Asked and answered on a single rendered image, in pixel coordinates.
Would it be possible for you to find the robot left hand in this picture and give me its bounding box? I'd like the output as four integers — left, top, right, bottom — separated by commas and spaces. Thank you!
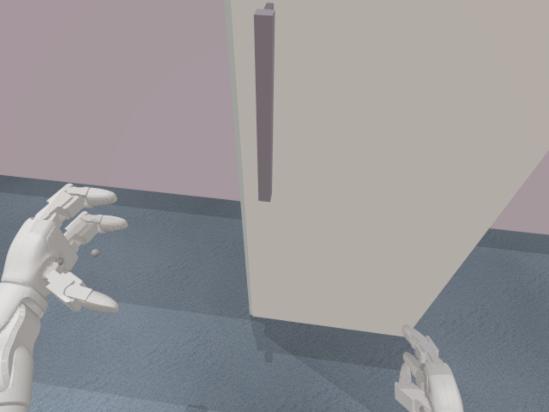
1, 184, 128, 313

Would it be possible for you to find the fridge door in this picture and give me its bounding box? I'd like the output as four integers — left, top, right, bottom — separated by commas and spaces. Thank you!
231, 0, 549, 336

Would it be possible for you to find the robot right hand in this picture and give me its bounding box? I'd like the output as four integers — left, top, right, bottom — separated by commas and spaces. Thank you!
395, 324, 464, 412

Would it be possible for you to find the robot left forearm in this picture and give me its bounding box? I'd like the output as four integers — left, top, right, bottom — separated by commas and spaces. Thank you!
0, 282, 49, 412

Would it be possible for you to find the handle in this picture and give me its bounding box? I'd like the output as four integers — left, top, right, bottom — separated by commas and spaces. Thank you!
254, 3, 275, 202

